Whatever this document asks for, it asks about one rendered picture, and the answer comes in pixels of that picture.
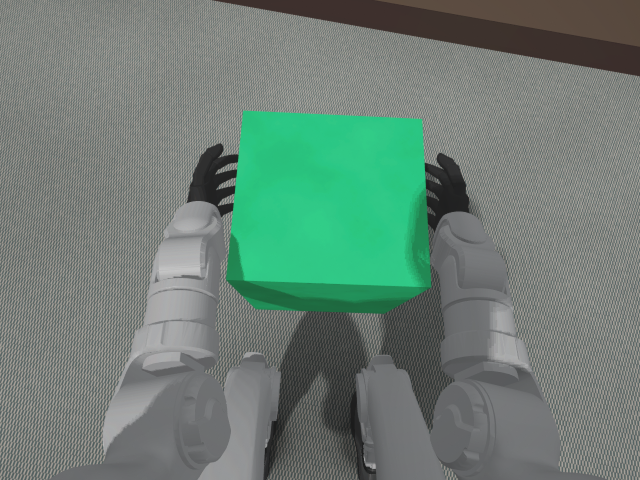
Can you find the carton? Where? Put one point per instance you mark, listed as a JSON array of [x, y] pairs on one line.
[[330, 213]]

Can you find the right robot hand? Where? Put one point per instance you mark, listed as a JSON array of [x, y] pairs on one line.
[[451, 194]]

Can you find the robot left upper arm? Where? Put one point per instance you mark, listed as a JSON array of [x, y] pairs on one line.
[[162, 428]]

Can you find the robot left forearm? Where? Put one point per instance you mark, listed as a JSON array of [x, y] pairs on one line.
[[178, 334]]

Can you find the robot right forearm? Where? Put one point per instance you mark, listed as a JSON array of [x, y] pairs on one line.
[[480, 335]]

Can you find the robot right shin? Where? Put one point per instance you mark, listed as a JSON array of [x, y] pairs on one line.
[[369, 455]]

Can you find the robot right thigh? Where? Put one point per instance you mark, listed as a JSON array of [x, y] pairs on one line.
[[402, 446]]

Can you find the robot right upper arm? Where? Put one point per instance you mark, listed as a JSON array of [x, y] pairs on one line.
[[484, 431]]

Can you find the left robot hand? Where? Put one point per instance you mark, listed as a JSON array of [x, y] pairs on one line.
[[205, 182]]

